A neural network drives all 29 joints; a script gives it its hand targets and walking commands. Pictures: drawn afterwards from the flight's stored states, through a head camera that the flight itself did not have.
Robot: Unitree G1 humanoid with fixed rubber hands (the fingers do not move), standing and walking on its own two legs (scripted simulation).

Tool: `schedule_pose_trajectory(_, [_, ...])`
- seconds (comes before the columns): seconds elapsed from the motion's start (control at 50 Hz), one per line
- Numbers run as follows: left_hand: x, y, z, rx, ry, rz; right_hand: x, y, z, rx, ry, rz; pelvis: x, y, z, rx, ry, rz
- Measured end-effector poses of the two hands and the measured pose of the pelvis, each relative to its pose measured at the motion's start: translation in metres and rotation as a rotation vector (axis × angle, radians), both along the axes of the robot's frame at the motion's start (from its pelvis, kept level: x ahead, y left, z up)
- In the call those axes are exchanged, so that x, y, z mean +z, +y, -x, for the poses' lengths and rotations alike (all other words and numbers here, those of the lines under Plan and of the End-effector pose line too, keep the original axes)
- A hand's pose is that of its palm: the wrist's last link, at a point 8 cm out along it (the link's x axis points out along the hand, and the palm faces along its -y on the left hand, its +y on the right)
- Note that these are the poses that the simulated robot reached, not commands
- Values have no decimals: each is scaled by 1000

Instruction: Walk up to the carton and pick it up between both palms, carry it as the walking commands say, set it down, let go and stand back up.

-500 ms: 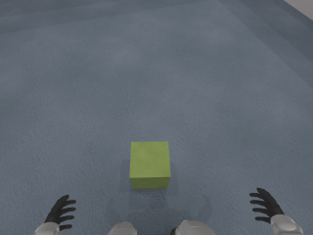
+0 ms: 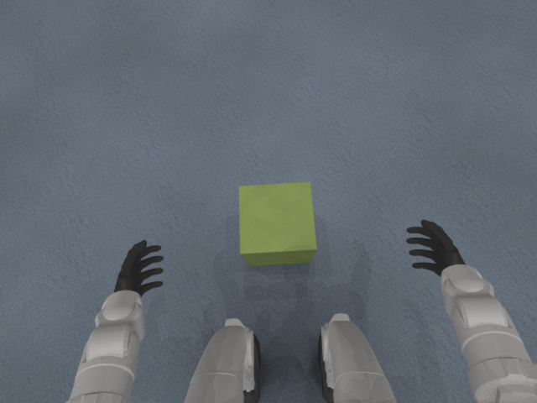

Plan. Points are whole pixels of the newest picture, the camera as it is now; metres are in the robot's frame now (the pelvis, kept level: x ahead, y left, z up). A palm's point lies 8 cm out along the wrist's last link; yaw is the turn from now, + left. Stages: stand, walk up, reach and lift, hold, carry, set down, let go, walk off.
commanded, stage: reach and lift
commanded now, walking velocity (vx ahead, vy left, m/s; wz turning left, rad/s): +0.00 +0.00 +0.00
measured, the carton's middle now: (277, 227) +0.48 +0.02 -0.58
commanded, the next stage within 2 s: none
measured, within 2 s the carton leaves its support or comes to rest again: neither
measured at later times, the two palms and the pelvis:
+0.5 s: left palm (167, 218) +0.39 +0.22 -0.15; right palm (387, 202) +0.41 -0.19 -0.15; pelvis -0.09 -0.01 -0.04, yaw +2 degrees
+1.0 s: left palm (190, 189) +0.46 +0.19 -0.19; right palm (363, 167) +0.50 -0.16 -0.19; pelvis -0.09 -0.02 -0.07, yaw +1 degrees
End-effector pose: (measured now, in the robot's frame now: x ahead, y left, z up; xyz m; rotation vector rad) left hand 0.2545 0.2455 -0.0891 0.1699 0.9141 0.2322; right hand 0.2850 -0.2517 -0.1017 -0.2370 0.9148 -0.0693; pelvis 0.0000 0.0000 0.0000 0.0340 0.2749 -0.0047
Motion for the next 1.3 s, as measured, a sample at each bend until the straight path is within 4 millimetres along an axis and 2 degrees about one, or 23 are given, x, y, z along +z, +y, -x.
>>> schedule_pose_trajectory(0.16, [-29, -5, -17, 30, -9, 41, 0, -3, -31, -12, -62, 33, -9, -12, 18, 15, 101, 1])
schedule_pose_trajectory(0.24, [-41, -2, -34, 23, -41, 37, -12, 4, -50, -2, -78, 16, -18, -17, 34, 21, 138, 3])
schedule_pose_trajectory(0.34, [-52, -4, -69, 22, -89, 63, -29, 28, -78, -11, -108, -53, -31, -20, 55, 34, 181, 11])
schedule_pose_trajectory(0.44, [-53, -19, -115, -20, -159, 87, -40, 56, -112, -12, -171, -110, -41, -17, 75, 39, 195, 20])
schedule_pose_trajectory(0.5, [-56, -27, -134, -28, -183, 93, -48, 65, -125, -21, -202, -128, -44, -15, 85, 36, 161, 21])
schedule_pose_trajectory(0.58, [-70, -35, -151, -25, -210, 78, -69, 59, -137, -58, -221, -122, -46, -11, 97, 29, 93, 18])
schedule_pose_trajectory(0.62, [-83, -37, -156, 0, -197, 85, -84, 53, -139, -75, -200, -117, -52, -10, 98, 25, 119, 13])
schedule_pose_trajectory(0.68, [-102, -41, -162, 41, -164, 121, -95, 52, -145, -67, -183, -122, -57, -9, 97, 19, 156, 4])
schedule_pose_trajectory(0.74, [-105, -48, -175, 40, -204, 128, -87, 60, -160, -33, -245, -155, -61, -10, 95, 10, 178, -3])
schedule_pose_trajectory(0.84, [-86, -57, -210, 32, -326, 149, -56, 77, -199, 6, -358, -161, -70, -13, 95, 10, 192, -11])
schedule_pose_trajectory(0.9, [-82, -58, -221, 24, -319, 148, -57, 83, -217, -8, -328, -160, -72, -15, 94, 16, 196, -9])
schedule_pose_trajectory(0.94, [-86, -58, -219, 21, -303, 147, -66, 86, -220, -10, -297, -155, -72, -15, 91, 18, 198, -7])
schedule_pose_trajectory(1.0, [-101, -51, -208, 33, -276, 137, -84, 90, -213, -1, -275, -147, -73, -17, 87, 18, 196, -7])
schedule_pose_trajectory(1.08, [-141, -40, -184, 55, -199, 126, -120, 86, -190, -7, -210, -122, -78, -19, 82, 25, 201, 1])
schedule_pose_trajectory(1.16, [-177, -42, -168, 56, -198, 147, -153, 82, -173, -47, -211, -134, -92, -19, 83, 42, 224, 18])
schedule_pose_trajectory(1.22, [-190, -49, -176, 27, -263, 151, -168, 82, -176, -74, -267, -144, -111, -18, 88, 48, 243, 31])
schedule_pose_trajectory(1.3, [-203, -59, -202, -4, -307, 139, -196, 86, -188, -91, -271, -151, -148, -15, 98, 47, 257, 39])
